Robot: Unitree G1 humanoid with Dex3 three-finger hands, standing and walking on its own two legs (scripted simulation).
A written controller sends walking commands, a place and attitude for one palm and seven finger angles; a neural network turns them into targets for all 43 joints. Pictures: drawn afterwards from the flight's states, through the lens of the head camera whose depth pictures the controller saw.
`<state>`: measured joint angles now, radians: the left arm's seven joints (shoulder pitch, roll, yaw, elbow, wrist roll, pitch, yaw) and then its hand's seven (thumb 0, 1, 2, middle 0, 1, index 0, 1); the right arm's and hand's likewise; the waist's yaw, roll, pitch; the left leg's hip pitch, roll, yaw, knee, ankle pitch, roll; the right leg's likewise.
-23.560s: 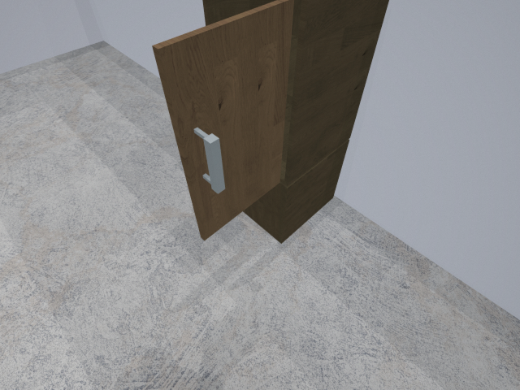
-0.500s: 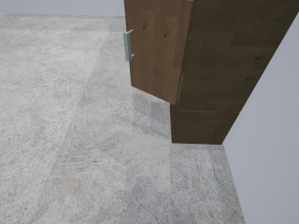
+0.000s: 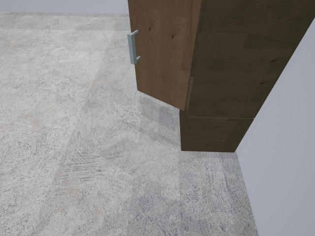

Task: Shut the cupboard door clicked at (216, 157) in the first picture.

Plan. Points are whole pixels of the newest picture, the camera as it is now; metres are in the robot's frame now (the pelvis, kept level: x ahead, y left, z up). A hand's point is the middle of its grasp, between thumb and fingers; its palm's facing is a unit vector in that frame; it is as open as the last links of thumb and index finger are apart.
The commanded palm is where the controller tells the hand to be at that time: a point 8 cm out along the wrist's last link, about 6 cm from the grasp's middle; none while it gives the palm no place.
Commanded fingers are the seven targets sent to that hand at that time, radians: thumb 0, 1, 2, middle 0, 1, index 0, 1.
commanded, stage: walk to a spot facing it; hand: left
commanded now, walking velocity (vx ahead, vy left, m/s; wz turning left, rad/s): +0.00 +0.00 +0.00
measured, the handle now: (135, 47) +0.96 +0.17 -0.03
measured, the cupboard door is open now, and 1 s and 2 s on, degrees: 59 59 59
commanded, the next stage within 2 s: none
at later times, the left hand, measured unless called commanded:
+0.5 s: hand out of the picture +0.01 +0.23 -0.21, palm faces +0.20 -0.95 -0.22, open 7.4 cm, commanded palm none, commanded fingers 0.00 0.90 0.90 -0.20 -0.30 -0.20 -0.30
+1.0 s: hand out of the picture -0.03 +0.21 -0.16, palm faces +0.48 -0.83 -0.29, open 7.4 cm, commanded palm none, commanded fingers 0.00 0.90 0.90 -0.20 -0.30 -0.20 -0.30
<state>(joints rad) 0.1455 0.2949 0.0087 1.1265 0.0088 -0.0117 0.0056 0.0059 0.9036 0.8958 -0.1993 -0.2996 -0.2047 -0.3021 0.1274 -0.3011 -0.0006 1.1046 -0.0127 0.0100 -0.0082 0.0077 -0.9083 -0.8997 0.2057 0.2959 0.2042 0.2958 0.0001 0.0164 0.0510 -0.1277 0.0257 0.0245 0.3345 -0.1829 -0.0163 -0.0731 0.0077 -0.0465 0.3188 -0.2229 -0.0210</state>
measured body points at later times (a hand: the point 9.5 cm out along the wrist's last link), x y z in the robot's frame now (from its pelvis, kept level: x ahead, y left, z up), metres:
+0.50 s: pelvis -0.01 +0.03 -0.03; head +0.03 +0.05 +0.42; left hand +0.00 +0.28 -0.19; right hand +0.07 -0.21 -0.17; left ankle +0.01 +0.13 -0.75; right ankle -0.04 -0.11 -0.72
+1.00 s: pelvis -0.01 -0.01 -0.01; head +0.04 +0.00 +0.44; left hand -0.06 +0.25 -0.14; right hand +0.19 -0.22 -0.16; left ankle -0.08 +0.10 -0.68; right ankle +0.04 -0.13 -0.75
